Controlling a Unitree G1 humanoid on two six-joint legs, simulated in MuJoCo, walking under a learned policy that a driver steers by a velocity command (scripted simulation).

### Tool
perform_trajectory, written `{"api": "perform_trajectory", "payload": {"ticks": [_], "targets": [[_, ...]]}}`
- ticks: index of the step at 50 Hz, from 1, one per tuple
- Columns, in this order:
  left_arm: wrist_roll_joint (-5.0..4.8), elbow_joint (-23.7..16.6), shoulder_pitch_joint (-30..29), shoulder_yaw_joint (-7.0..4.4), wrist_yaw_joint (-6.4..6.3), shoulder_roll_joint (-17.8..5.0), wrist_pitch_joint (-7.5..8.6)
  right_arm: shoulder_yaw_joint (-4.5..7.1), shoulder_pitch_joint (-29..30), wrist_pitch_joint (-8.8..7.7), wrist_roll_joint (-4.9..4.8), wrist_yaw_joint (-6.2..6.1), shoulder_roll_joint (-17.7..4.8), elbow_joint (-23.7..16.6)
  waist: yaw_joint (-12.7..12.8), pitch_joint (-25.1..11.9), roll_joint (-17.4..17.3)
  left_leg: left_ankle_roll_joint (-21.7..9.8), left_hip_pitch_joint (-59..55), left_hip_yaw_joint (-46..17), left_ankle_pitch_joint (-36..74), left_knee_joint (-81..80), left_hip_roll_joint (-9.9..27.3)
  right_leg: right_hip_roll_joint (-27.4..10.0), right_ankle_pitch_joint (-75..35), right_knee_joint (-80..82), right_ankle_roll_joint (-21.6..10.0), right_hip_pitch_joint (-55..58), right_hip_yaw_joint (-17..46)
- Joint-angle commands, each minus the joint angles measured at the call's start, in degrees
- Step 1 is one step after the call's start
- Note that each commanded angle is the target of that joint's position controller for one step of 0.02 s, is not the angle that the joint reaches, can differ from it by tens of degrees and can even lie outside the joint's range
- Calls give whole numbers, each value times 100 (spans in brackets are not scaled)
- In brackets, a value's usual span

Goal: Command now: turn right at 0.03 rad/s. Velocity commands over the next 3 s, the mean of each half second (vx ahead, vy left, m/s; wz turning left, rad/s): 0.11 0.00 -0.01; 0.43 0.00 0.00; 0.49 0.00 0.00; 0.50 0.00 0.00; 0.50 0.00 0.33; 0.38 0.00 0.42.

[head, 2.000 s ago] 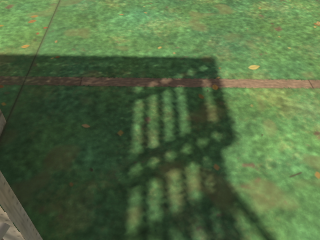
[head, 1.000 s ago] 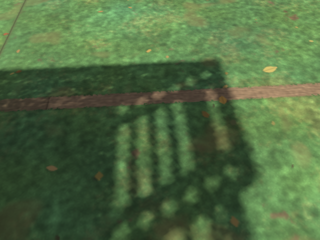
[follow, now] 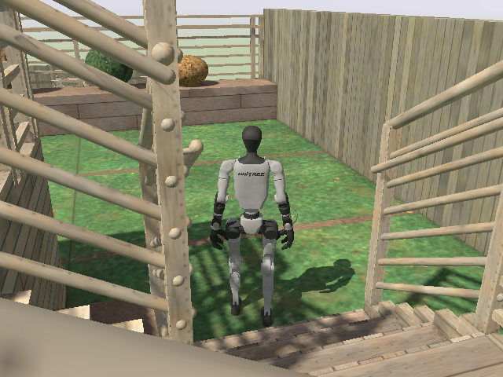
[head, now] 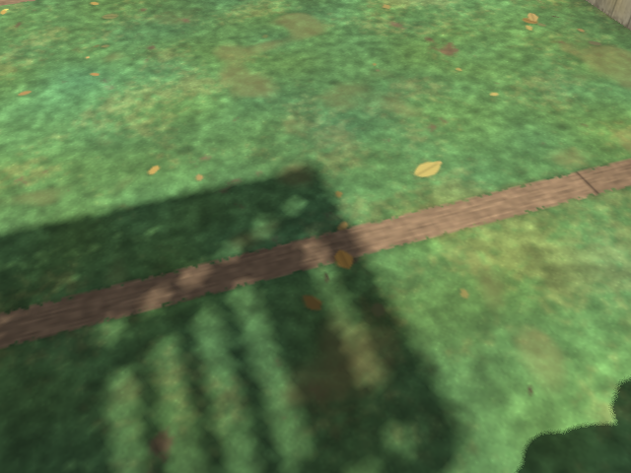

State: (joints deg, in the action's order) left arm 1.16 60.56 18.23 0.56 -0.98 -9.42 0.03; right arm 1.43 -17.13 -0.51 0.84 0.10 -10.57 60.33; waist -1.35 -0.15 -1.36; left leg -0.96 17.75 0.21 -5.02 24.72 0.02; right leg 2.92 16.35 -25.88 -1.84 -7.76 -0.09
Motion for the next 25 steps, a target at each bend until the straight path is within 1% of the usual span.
{"api": "perform_trajectory", "payload": {"ticks": [1,2,3,5,6,7,8,9,10,12,13,14,15,16,17,18,19,20,21,22,23,24,25], "targets": [[-17,-124,176,-92,-19,-509,72,23,-268,-69,-8,-11,-345,-1,19,662,268,-53,-537,-600,-461,-260,404,-806,849,1140,-180,-1171,841],[-16,-100,248,-92,-21,-493,64,14,-278,-72,-10,-21,-335,26,48,654,205,-54,-489,-626,-490,-299,413,-784,767,1077,-190,-1088,797],[-25,-36,326,-92,-23,-481,46,-20,-253,-66,-17,-26,-269,29,52,620,173,-36,-517,-619,-514,-282,409,-756,734,996,-193,-1029,741],[-24,7,416,-92,-27,-462,35,-30,-313,-56,-11,-35,-278,86,81,618,75,-41,-471,-653,-565,-308,419,-735,655,919,-197,-953,688],[-25,25,438,-89,-29,-448,33,-37,-342,-54,-10,-42,-273,112,86,614,61,-48,-467,-668,-567,-310,426,-725,602,886,-196,-926,664],[-56,57,454,-76,-42,-411,42,-44,-334,-55,-11,-40,-215,102,65,574,65,-77,-515,-675,-523,-294,408,-731,567,873,-205,-930,669],[-62,85,476,-70,-50,-405,49,-46,-358,-55,-12,-48,-216,117,60,570,59,-89,-548,-679,-486,-277,413,-727,520,853,-199,-928,649],[-58,105,489,-67,-55,-399,53,-47,-388,-56,-11,-55,-213,138,54,558,53,-103,-565,-690,-455,-268,421,-720,457,824,-196,-906,627],[-44,104,462,-64,-59,-418,49,-74,-423,-74,-24,-79,-161,158,20,502,136,-111,-589,-708,-423,-281,423,-694,359,783,-197,-877,594],[-40,140,519,-48,-61,-362,49,-75,-457,-82,-25,-106,-186,205,35,493,59,-131,-595,-728,-385,-274,438,-677,213,707,-191,-811,546],[-28,173,615,-50,-59,-362,51,-78,-487,-80,-20,-110,-173,227,60,418,73,-154,-572,-697,-772,-237,374,-643,563,726,-213,-775,541],[-13,186,680,-78,-56,-424,44,-63,-461,-69,-17,-111,-198,211,76,473,134,-195,-438,-632,-1301,-118,270,-602,1099,729,-270,-826,562],[-8,160,705,-118,-53,-520,29,-36,-453,-52,-9,-106,-242,189,95,567,253,-267,-207,-522,-1988,78,133,-599,1758,740,-377,-888,653],[-3,139,771,-157,-46,-595,12,-27,-401,-36,9,-98,-224,147,149,732,407,-315,163,-391,-2495,329,-7,-688,2383,858,-504,-912,871],[-54,138,986,-169,-48,-591,15,-34,-193,-14,30,-74,-192,60,287,930,501,-329,575,-306,-2576,627,-90,-896,2806,1061,-655,-823,1178],[-62,195,1199,-211,-58,-695,35,-58,18,-40,33,-33,-32,-54,378,1069,784,-302,945,-5,-2144,1165,-229,-1278,3065,1420,-846,-625,1683],[-53,215,1192,-276,-74,-828,69,-75,175,-82,75,-5,60,-146,378,1255,983,-294,1207,267,-1629,1714,-167,-1722,3035,1671,-1054,-541,2095],[-43,204,1160,-304,-72,-844,106,-56,301,-134,109,12,8,-242,376,1345,928,-322,1399,244,-1508,2026,20,-1946,2833,1737,-1199,-533,2281],[-5,207,1152,-323,-63,-843,158,-26,371,-191,109,28,-58,-328,332,1408,852,-359,1529,219,-1583,2102,127,-2005,2441,1636,-1266,-443,2286],[25,217,1153,-332,-53,-821,210,4,436,-247,87,44,-121,-389,307,1414,787,-377,1580,219,-1730,2012,168,-1958,1911,1483,-1255,-276,2139],[24,229,1130,-349,-56,-826,255,20,414,-303,54,59,-113,-421,248,1365,763,-390,1385,291,-1767,1703,142,-1839,1389,1266,-1178,-210,1880],[-7,237,1070,-361,-64,-829,287,31,200,-354,11,69,-45,-379,92,1264,764,-406,780,441,-1606,1266,16,-1683,785,986,-1081,-376,1586],[-36,216,933,-368,-62,-827,315,58,-333,-391,-29,70,1,-205,-188,1112,678,-413,-231,556,-1361,762,-186,-1471,315,603,-929,-836,1266]]}}
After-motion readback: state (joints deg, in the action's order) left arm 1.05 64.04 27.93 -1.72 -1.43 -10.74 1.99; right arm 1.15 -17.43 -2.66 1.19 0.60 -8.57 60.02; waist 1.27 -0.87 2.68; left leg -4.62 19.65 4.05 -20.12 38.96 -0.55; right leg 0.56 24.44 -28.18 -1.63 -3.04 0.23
